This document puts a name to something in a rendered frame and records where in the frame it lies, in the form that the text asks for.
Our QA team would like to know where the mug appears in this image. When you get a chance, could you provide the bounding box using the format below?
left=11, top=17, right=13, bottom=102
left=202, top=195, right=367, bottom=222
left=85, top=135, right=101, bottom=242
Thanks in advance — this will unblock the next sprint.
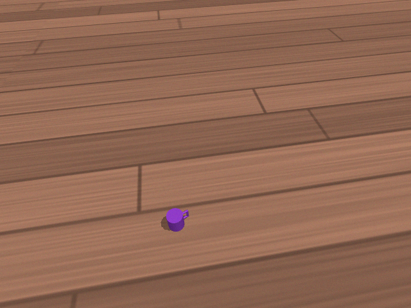
left=166, top=208, right=189, bottom=232

